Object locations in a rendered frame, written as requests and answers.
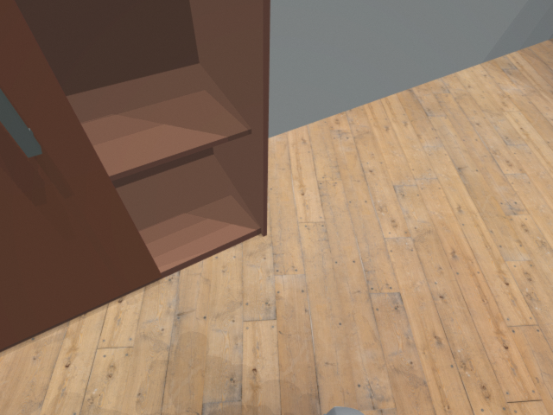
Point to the wardrobe door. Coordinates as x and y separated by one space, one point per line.
67 241

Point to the handle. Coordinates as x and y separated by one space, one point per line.
17 128

